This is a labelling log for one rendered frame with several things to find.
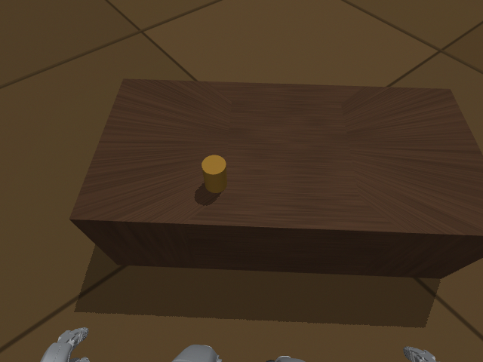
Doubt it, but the can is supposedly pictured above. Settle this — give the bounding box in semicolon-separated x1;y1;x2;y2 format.
202;155;227;193

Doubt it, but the left robot hand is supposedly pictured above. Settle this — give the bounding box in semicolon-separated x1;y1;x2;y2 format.
40;327;90;362

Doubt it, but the right robot hand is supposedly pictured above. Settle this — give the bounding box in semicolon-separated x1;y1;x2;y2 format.
403;346;440;362

